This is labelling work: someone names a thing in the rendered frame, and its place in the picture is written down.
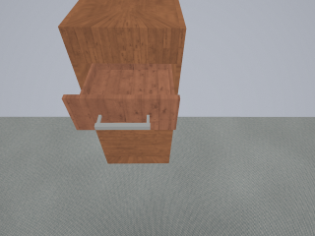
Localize cabinet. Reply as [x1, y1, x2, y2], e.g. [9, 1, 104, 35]
[58, 0, 186, 164]

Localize drawer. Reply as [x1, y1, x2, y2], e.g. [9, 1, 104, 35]
[62, 63, 180, 130]

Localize handle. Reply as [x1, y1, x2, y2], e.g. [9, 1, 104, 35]
[94, 115, 151, 130]

